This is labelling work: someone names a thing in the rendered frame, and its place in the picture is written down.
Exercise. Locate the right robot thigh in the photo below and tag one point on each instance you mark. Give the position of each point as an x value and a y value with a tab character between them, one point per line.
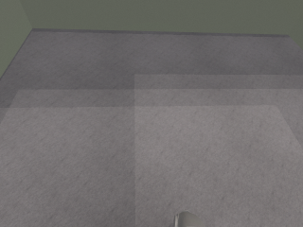
186	219

